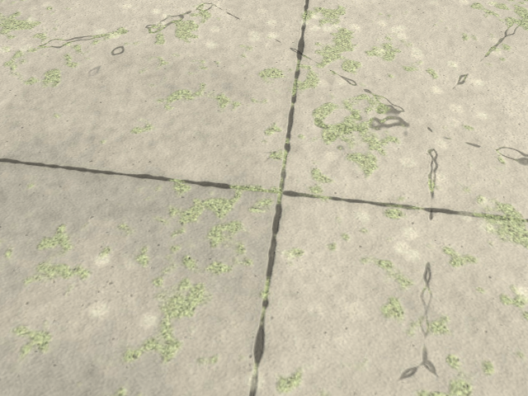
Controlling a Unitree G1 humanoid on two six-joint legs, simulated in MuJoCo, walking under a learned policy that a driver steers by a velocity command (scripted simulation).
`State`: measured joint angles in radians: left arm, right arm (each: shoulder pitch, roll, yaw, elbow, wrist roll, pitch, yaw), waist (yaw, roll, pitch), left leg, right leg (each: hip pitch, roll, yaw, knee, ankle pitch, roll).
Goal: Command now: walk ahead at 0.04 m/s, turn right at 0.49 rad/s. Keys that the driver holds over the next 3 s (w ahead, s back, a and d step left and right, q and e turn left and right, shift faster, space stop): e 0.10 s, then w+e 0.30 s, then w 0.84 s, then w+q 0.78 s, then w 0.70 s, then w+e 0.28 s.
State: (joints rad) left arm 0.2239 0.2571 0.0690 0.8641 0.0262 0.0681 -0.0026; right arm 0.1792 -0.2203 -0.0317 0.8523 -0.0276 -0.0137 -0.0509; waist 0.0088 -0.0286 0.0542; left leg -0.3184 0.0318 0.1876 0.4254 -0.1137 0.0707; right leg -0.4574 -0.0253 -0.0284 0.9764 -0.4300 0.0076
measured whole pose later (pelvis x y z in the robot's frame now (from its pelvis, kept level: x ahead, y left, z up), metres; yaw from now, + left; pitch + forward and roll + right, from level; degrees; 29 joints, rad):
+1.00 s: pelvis +0.31 -0.07 +0.01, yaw -20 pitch +2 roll +1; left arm 0.11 0.25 0.03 0.78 0.04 -0.03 -0.05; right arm 0.45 -0.20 -0.03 0.94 -0.01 -0.09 0.01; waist -0.05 -0.06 0.03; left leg 0.05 -0.08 0.04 0.17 -0.25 0.07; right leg -0.65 -0.07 -0.04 0.75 -0.07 -0.03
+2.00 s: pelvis +0.85 -0.21 +0.01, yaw +3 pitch +1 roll +0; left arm 0.10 0.26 0.03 0.78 0.04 -0.03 -0.02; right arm 0.37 -0.27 -0.07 0.91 0.00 -0.05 0.01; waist -0.04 -0.03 0.05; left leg -0.09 -0.15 -0.07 0.30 -0.21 0.13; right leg -0.67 -0.13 0.04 0.90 -0.15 0.05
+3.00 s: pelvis +1.38 -0.15 +0.01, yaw +4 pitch +0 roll +0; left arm 0.26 0.26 0.06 0.92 0.03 -0.01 -0.04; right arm 0.34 -0.23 -0.04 0.93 -0.02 -0.10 0.00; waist 0.00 -0.05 0.03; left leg -0.07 -0.04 0.17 0.26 -0.19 0.08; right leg -0.60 -0.08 0.02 1.05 -0.17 -0.05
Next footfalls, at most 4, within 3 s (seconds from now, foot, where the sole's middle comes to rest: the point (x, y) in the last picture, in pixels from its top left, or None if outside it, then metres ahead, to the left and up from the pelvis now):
0.14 right None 0.01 -0.11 -0.77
0.64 left None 0.27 0.03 -0.77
1.14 right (368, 378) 0.52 -0.24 -0.77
1.70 left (327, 266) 0.84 -0.16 -0.77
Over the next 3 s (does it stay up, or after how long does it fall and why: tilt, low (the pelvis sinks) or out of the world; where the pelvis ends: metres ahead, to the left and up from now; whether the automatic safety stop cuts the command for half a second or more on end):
stays up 1.38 -0.15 0.01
